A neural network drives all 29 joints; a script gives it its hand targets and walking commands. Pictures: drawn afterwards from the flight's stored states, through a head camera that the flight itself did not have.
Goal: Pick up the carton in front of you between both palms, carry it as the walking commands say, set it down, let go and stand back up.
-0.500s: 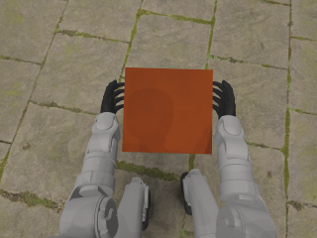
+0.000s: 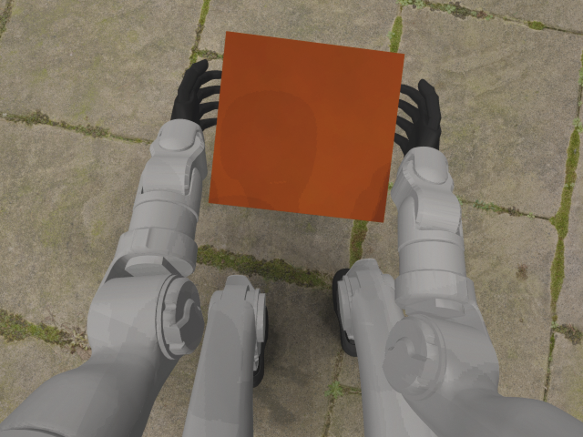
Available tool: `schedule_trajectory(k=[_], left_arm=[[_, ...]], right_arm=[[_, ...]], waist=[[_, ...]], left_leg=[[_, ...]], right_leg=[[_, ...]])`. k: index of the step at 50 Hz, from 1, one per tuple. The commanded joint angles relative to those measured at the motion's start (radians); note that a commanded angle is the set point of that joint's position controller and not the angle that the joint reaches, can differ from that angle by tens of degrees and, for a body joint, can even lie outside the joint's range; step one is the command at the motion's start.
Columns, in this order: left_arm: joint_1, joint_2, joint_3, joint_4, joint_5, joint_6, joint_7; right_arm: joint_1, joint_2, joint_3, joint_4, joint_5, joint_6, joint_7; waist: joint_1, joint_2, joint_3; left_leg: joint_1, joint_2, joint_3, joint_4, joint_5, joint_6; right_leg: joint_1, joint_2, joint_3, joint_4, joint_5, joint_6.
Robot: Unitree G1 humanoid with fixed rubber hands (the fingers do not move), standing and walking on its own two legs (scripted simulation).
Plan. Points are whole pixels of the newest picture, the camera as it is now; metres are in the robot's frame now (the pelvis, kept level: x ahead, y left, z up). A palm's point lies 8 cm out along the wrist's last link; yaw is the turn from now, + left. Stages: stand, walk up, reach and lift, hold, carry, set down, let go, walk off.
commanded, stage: set down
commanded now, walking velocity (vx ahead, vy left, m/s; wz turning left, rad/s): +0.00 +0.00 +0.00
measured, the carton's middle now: (301, 145) +0.49 -0.03 -0.18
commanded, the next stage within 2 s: none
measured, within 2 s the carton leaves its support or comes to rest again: rests again in 1.46 s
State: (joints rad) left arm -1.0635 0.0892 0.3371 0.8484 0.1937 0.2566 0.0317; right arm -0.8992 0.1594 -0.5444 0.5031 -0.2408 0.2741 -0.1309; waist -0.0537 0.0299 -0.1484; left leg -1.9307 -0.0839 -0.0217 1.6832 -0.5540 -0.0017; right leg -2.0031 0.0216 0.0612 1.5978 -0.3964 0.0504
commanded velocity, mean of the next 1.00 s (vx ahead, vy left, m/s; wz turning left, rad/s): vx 0.00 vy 0.00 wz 0.00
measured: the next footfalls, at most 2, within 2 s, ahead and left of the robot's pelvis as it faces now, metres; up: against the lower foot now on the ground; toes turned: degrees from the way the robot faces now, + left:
none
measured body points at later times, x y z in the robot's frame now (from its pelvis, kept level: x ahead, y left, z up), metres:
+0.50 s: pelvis -0.01 +0.01 -0.10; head +0.34 +0.02 +0.18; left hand +0.55 +0.11 -0.27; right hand +0.48 -0.18 -0.25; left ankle +0.07 +0.11 -0.49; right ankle +0.12 -0.14 -0.49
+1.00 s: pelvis -0.01 +0.02 -0.13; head +0.35 +0.05 +0.14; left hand +0.57 +0.11 -0.31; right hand +0.51 -0.19 -0.27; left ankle +0.07 +0.11 -0.49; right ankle +0.12 -0.14 -0.49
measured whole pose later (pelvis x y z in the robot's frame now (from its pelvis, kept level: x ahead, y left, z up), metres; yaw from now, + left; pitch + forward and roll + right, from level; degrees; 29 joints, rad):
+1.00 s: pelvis -0.01 +0.02 -0.13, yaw -4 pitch +45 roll -6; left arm -1.51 0.33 0.02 1.20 0.07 0.23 0.05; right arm -1.31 0.03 -0.69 0.84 -0.15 0.18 -0.10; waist -0.14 -0.05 0.13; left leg -2.30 -0.10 -0.03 2.17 -0.65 0.03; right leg -2.34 0.04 0.04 2.02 -0.46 0.11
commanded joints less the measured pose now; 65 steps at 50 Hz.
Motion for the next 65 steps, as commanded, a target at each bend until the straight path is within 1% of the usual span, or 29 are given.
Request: schedule_trajectory(k=[1,6,7,9,12,13,14,18,20,21,24,25,30,37,38,40,43,46,47,50,51,52,56,57,60,61,62,64,65], left_arm=[[-0.618,-0.896,-0.433,-0.049,-0.158,-0.042,-0.246],[-0.668,-0.802,-0.443,-0.012,-0.151,-0.032,-0.232],[-0.659,-0.824,-0.432,0.014,-0.135,-0.028,-0.231],[-0.670,-0.819,-0.415,0.046,-0.131,-0.024,-0.234],[-0.668,-0.779,-0.410,0.070,-0.114,-0.025,-0.233],[-0.639,-0.874,-0.441,0.017,-0.156,-0.038,-0.230],[-0.605,-0.826,-0.407,0.096,-0.121,-0.036,-0.225],[-0.664,-0.766,-0.378,0.127,-0.145,-0.049,-0.222],[-0.798,-0.734,-0.480,0.066,-0.230,-0.073,-0.207],[-0.787,-0.652,-0.487,0.087,-0.190,-0.074,-0.201],[-0.799,-0.693,-0.505,0.108,-0.229,-0.079,-0.190],[-0.896,-0.622,-0.525,-0.009,-0.264,-0.110,-0.180],[-0.977,-0.627,-0.572,0.028,-0.265,-0.100,-0.182],[-1.021,-0.513,-0.527,0.032,-0.252,-0.135,-0.172],[-1.004,-0.582,-0.570,0.034,-0.275,-0.126,-0.159],[-0.937,-0.597,-0.547,0.077,-0.256,-0.122,-0.163],[-0.921,-0.578,-0.466,0.078,-0.211,-0.123,-0.158],[-0.908,-0.572,-0.463,0.112,-0.229,-0.117,-0.162],[-0.889,-0.557,-0.460,0.137,-0.186,-0.114,-0.179],[-0.884,-0.538,-0.467,0.186,-0.190,-0.108,-0.187],[-0.858,-0.549,-0.379,0.203,-0.135,-0.105,-0.192],[-0.830,-0.527,-0.388,0.204,-0.162,-0.102,-0.196],[-0.861,-0.494,-0.419,0.232,-0.137,-0.112,-0.201],[-0.810,-0.493,-0.376,0.294,-0.136,-0.099,-0.204],[-0.804,-0.437,-0.383,0.222,-0.098,-0.099,-0.207],[-0.825,-0.503,-0.390,0.208,-0.141,-0.101,-0.208],[-0.814,-0.446,-0.371,0.233,-0.112,-0.100,-0.206],[-0.864,-0.455,-0.383,0.204,-0.137,-0.109,-0.209],[-0.758,-0.452,-0.371,0.246,-0.106,-0.099,-0.207]], right_arm=[[-0.638,0.849,0.562,0.061,0.143,-0.005,0.214],[-0.722,0.748,0.543,0.029,0.163,-0.024,0.183],[-0.787,0.759,0.542,0.028,0.165,-0.024,0.190],[-0.753,0.725,0.482,0.110,0.114,-0.011,0.185],[-0.746,0.744,0.495,0.052,0.158,-0.014,0.197],[-0.775,0.729,0.488,0.076,0.151,-0.016,0.211],[-0.715,0.753,0.500,0.092,0.144,-0.025,0.202],[-0.790,0.644,0.477,0.062,0.157,-0.046,0.198],[-0.861,0.625,0.489,0.101,0.171,-0.058,0.185],[-0.832,0.641,0.438,0.118,0.179,-0.056,0.180],[-0.893,0.542,0.429,0.083,0.215,-0.082,0.171],[-0.913,0.553,0.498,0.049,0.229,-0.086,0.170],[-0.782,0.635,0.305,0.348,0.209,-0.040,0.190],[-0.753,0.631,0.256,0.369,0.189,-0.046,0.219],[-0.753,0.608,0.265,0.325,0.190,-0.061,0.222],[-0.790,0.611,0.242,0.356,0.226,-0.074,0.230],[-0.761,0.565,0.226,0.400,0.164,-0.052,0.246],[-0.822,0.567,0.241,0.369,0.189,-0.057,0.251],[-0.743,0.566,0.177,0.382,0.134,-0.061,0.246],[-0.758,0.536,0.142,0.442,0.133,-0.063,0.234],[-0.773,0.556,0.145,0.435,0.109,-0.056,0.237],[-0.746,0.530,0.163,0.390,0.113,-0.069,0.240],[-0.707,0.572,0.144,0.492,0.130,-0.069,0.249],[-0.710,0.501,0.142,0.489,0.120,-0.065,0.242],[-0.719,0.533,0.132,0.496,0.118,-0.054,0.256],[-0.760,0.537,0.139,0.457,0.138,-0.072,0.256],[-0.772,0.573,0.193,0.426,0.180,-0.079,0.252],[-0.724,0.555,0.148,0.470,0.165,-0.084,0.244],[-0.793,0.523,0.215,0.394,0.192,-0.083,0.245]], waist=[[-0.008,-0.014,-1.041],[-0.050,0.063,-1.024],[0.010,0.056,-1.023],[-0.061,0.065,-0.984],[-0.001,0.050,-1.025],[-0.076,0.056,-1.004],[-0.015,0.036,-1.043],[-0.024,0.046,-0.908],[-0.097,0.024,-0.923],[-0.029,0.055,-0.933],[-0.067,0.179,-0.939],[-0.068,0.066,-1.009],[-0.092,0.270,-0.946],[-0.080,0.188,-0.746],[-0.137,0.250,-0.813],[-0.076,0.287,-0.777],[-0.127,0.199,-0.669],[-0.040,0.208,-0.681],[-0.125,0.183,-0.628],[-0.112,0.207,-0.571],[-0.013,0.177,-0.555],[-0.070,0.152,-0.567],[-0.020,0.145,-0.525],[-0.110,0.131,-0.482],[0.005,0.115,-0.475],[-0.051,0.118,-0.505],[0.025,0.052,-0.512],[-0.022,0.129,-0.487],[0.059,0.118,-0.469]], left_leg=[[0.335,-0.104,0.050,-0.163,0.202,0.008],[0.270,-0.083,0.033,-0.087,0.207,0.000],[0.284,-0.093,0.037,-0.099,0.216,0.011],[0.223,-0.092,0.046,-0.056,0.161,0.005],[0.247,-0.085,0.042,-0.020,0.250,0.020],[0.203,-0.085,0.024,-0.013,0.305,-0.001],[0.277,-0.083,0.033,0.019,0.335,0.003],[0.158,-0.075,0.024,0.043,0.311,0.013],[0.201,-0.067,0.005,0.071,0.279,0.005],[0.244,-0.070,0.021,0.064,0.257,0.011],[0.248,-0.049,0.004,0.119,0.287,-0.002],[0.249,-0.052,0.000,0.151,0.322,-0.002],[0.384,-0.028,0.001,0.182,0.336,-0.019],[0.161,-0.033,-0.012,0.208,0.352,-0.013],[0.205,-0.017,-0.022,0.208,0.392,-0.020],[0.242,-0.028,-0.041,0.182,0.396,-0.012],[0.234,-0.003,-0.061,0.188,0.433,0.000],[0.173,-0.023,-0.034,0.198,0.356,0.004],[0.137,-0.017,-0.038,0.214,0.326,0.020],[0.049,-0.004,-0.038,0.200,0.246,0.021],[0.059,-0.027,-0.021,0.188,0.247,0.037],[0.056,-0.020,-0.031,0.201,0.252,0.025],[-0.002,-0.030,-0.012,0.214,0.212,0.026],[0.041,0.000,-0.035,0.223,0.182,0.032],[0.027,-0.018,-0.022,0.238,0.251,0.035],[-0.005,-0.008,-0.042,0.215,0.278,0.044],[0.043,-0.008,-0.035,0.245,0.303,0.058],[-0.011,-0.001,-0.023,0.246,0.234,0.041],[0.006,0.002,-0.023,0.253,0.303,0.053]], right_leg=[[0.750,0.127,-0.122,-0.003,0.241,0.016],[0.658,0.136,-0.132,0.069,0.234,0.009],[0.638,0.140,-0.145,0.084,0.234,0.016],[0.642,0.132,-0.140,0.091,0.198,0.017],[0.570,0.130,-0.142,0.145,0.261,0.023],[0.598,0.132,-0.160,0.156,0.324,0.016],[0.604,0.123,-0.131,0.168,0.338,0.029],[0.471,0.123,-0.151,0.220,0.290,0.023],[0.460,0.096,-0.175,0.258,0.281,0.029],[0.437,0.095,-0.171,0.259,0.229,0.030],[0.368,0.096,-0.169,0.313,0.243,0.018],[0.489,0.092,-0.158,0.342,0.308,0.019],[0.347,0.086,-0.177,0.360,0.243,0.011],[0.279,0.079,-0.158,0.413,0.311,0.010],[0.344,0.078,-0.156,0.414,0.359,0.005],[0.214,0.072,-0.182,0.445,0.274,0.003],[0.136,0.077,-0.186,0.398,0.243,0.019],[0.162,0.071,-0.153,0.426,0.238,0.008],[0.163,0.095,-0.171,0.409,0.231,0.014],[0.192,0.082,-0.168,0.441,0.203,0.009],[0.141,0.094,-0.161,0.415,0.188,0.011],[0.164,0.096,-0.166,0.414,0.188,0.013],[0.156,0.108,-0.152,0.431,0.184,0.005],[0.201,0.099,-0.166,0.428,0.148,0.016],[0.145,0.095,-0.133,0.430,0.183,0.011],[0.166,0.094,-0.163,0.455,0.210,0.009],[0.150,0.106,-0.151,0.452,0.213,0.022],[0.205,0.107,-0.127,0.454,0.205,0.001],[0.175,0.095,-0.110,0.458,0.222,0.019]])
